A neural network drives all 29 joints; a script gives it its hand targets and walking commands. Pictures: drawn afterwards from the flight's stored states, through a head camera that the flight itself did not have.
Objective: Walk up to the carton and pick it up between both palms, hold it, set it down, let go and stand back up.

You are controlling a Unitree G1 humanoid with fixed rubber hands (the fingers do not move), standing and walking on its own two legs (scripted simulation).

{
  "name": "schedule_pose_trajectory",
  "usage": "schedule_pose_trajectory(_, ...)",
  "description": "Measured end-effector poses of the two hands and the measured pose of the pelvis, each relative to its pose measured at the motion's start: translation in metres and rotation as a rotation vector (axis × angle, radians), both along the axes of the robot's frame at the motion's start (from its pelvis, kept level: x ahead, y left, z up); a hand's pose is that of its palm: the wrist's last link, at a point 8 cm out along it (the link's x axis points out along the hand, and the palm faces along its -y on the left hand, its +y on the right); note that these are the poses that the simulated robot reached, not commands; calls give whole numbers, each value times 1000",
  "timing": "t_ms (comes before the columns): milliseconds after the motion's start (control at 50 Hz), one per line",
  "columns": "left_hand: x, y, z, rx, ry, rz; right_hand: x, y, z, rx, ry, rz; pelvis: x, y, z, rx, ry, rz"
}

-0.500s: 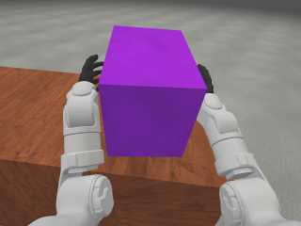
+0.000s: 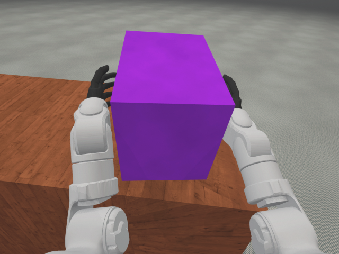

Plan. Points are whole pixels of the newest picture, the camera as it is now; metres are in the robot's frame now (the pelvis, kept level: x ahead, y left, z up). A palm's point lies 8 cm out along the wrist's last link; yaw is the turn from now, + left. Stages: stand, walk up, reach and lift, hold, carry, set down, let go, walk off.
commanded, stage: hold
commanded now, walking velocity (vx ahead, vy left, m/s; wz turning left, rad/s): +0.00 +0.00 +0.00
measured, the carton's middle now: (165, 103) +0.41 +0.01 +0.21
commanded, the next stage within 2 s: none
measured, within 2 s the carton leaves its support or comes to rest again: neither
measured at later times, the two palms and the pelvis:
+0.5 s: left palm (98, 97) +0.36 +0.15 +0.25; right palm (230, 106) +0.37 -0.14 +0.22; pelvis +0.00 -0.01 +0.00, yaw +0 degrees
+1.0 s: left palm (98, 98) +0.36 +0.15 +0.25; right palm (230, 105) +0.37 -0.14 +0.23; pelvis +0.01 -0.01 +0.00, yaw +0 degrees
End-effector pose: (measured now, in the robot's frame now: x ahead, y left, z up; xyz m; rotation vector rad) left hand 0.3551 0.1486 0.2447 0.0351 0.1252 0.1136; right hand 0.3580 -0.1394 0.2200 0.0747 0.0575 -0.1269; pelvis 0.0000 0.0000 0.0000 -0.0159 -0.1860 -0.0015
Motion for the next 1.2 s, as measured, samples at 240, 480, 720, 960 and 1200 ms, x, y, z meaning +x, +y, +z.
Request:
schedule_pose_trajectory(240, 3, -5, 7, 14, 4, 1, 3, -4, 1, 2, 5, -1, -3, -4, 0, 4, 4, 4)
schedule_pose_trajectory(480, 7, -2, 5, -7, 19, 5, 8, -2, 3, -8, 21, 5, 0, -8, 0, 4, 18, 0)
schedule_pose_trajectory(720, 10, 2, 5, -12, 11, 6, 13, 1, 12, -13, 12, 11, 7, -8, 0, 0, 11, 17)
schedule_pose_trajectory(960, 7, -1, 3, -7, 9, 2, 9, -1, 7, -4, 13, 5, 7, -5, 0, 0, 9, 7)
schedule_pose_trajectory(1200, 7, -1, 7, -9, 12, 8, 10, -1, 10, -6, 16, 9, 4, -8, 0, 2, 15, 8)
